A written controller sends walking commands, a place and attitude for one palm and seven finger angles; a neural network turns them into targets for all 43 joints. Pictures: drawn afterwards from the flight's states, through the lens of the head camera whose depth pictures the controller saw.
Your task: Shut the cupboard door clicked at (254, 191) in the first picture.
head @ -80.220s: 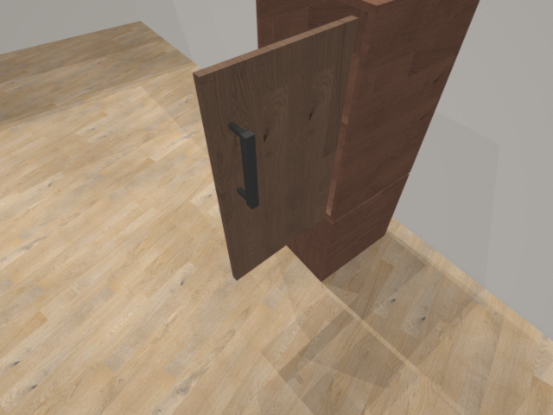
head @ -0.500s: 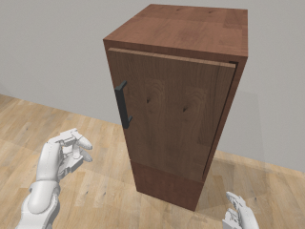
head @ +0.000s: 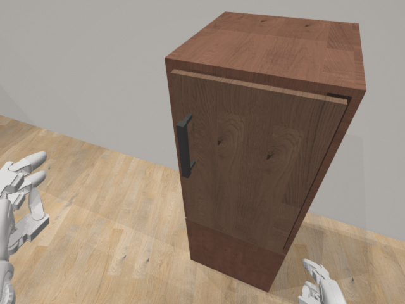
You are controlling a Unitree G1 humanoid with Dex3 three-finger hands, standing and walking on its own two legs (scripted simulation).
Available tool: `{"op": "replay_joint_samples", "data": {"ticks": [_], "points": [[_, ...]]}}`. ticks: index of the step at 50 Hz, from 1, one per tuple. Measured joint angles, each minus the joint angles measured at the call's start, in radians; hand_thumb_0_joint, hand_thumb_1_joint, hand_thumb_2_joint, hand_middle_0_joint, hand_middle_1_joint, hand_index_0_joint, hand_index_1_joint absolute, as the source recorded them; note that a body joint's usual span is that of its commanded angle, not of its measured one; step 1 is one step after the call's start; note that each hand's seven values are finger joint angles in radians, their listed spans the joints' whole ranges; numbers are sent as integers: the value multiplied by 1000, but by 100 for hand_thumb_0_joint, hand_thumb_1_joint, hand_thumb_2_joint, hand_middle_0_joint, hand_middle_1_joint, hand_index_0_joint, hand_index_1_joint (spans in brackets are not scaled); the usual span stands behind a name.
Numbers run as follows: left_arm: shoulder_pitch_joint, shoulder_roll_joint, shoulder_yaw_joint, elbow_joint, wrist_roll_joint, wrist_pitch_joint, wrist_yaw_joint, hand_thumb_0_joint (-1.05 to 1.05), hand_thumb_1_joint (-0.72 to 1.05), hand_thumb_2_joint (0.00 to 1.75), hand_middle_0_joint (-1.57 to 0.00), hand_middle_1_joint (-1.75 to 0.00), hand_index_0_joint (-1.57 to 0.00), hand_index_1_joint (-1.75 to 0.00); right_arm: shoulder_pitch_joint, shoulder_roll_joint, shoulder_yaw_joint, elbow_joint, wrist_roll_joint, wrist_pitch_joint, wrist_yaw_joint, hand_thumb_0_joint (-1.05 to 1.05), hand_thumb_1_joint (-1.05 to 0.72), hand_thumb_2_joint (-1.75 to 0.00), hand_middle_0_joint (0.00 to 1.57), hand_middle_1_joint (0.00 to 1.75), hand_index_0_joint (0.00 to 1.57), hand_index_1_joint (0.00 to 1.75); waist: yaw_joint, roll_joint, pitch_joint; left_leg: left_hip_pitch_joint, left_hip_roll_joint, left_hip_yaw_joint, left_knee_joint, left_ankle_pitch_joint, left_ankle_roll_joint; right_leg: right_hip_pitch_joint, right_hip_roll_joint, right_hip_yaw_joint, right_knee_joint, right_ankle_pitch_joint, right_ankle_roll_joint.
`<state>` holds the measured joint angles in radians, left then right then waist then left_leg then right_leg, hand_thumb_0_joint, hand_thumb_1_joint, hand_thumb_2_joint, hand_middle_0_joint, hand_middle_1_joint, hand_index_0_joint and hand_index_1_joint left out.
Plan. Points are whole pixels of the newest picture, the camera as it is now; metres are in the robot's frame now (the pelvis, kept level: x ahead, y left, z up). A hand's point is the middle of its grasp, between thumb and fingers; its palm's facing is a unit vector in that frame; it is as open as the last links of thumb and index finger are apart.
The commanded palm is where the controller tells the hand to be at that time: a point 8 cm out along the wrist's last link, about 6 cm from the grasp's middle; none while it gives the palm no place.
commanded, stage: draw the hand back to the body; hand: left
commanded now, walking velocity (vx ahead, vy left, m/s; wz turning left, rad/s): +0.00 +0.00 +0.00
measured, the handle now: (187, 147) +0.47 +0.10 +0.06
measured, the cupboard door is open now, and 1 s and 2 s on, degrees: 0 0 0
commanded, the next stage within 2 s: step back with the hand held close in 0.32 s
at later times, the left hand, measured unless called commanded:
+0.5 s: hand (54, 217) +0.19 +0.25 +0.16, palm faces +0.42 -0.81 -0.41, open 7.4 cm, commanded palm +0.13 +0.29 +0.17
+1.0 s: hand (43, 236) +0.16 +0.25 +0.16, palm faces +0.38 -0.80 -0.47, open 7.4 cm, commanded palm +0.10 +0.29 +0.17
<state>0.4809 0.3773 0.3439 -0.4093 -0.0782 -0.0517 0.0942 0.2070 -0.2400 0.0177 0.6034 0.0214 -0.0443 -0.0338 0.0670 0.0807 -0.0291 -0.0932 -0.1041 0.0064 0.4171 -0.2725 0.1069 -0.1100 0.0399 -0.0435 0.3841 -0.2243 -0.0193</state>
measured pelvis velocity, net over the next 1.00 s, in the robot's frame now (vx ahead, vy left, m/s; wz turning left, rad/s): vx -0.06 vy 0.00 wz -0.06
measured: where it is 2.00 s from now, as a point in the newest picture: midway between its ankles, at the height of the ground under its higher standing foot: outside the picture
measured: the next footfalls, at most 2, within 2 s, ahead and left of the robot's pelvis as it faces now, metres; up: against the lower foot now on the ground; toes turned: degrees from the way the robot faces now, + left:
right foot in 1.84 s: -0.27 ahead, -0.10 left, +0.00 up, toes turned +1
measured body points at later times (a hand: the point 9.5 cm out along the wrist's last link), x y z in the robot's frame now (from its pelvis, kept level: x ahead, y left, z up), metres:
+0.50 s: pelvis -0.01 -0.01 +0.00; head -0.03 -0.03 +0.45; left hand +0.16 +0.29 +0.19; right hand +0.17 -0.23 -0.08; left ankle -0.03 +0.03 -0.74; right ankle -0.01 -0.11 -0.74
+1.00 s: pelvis -0.06 +0.00 -0.02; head -0.07 +0.00 +0.43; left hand +0.13 +0.29 +0.18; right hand +0.10 -0.27 -0.08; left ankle -0.03 +0.03 -0.74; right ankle -0.01 -0.11 -0.74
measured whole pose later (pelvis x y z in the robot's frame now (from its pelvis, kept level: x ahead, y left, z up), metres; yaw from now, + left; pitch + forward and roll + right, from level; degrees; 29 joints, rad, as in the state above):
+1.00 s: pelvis -0.06 +0.00 -0.02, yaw -3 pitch +0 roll -1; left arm 0.53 0.43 0.42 -0.47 -0.05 -0.17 0.13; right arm 0.22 -0.25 -0.02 0.52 0.02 0.04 -0.08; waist 0.00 0.01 -0.04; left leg -0.33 -0.09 0.08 0.59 -0.28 0.13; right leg -0.38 0.04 0.01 0.60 -0.23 -0.02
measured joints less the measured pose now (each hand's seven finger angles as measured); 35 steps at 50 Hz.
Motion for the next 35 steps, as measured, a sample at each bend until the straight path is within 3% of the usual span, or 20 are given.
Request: {"op": "replay_joint_samples", "data": {"ticks": [8, 25, 29, 35], "points": [[-22, -40, -28, 17, 4, -1, 8, 1, 89, 90, -24, -34, -25, -34, -8, -7, -4, 5, -1, -4, -1, 1, -90, -90, 20, 30, 20, 30, 1, 0, 13, -13, -7, -2, 3, 8, 2, -17, -8, -3, 13, 2, 3], [-18, -11, 5, 9, 0, -27, -1, 1, 89, 90, -21, -31, -22, -30, 5, 4, 2, -7, 4, -6, -10, 1, -90, -90, 20, 30, 20, 30, -13, 0, 8, -35, 12, 11, 25, 0, -4, -37, 12, 7, 22, 7, -13], [-7, 11, 55, 24, -6, -82, 8, 1, 89, 90, -21, -30, -22, -30, -3, -3, -8, -22, 3, 18, -12, 1, -90, -90, 20, 30, 20, 30, -31, 2, -10, -95, 17, 17, 61, -11, -11, -96, 16, 10, 52, 1, -18], [36, -3, 23, 22, 1, -90, 8, 1, 89, 90, -21, -30, -21, -30, -8, -27, -37, -32, 7, 61, -21, 1, -90, -90, 20, 30, 20, 30, -54, -4, -26, -152, 10, 40, 98, -19, -6, -172, 8, 27, 123, -20, -11]]}}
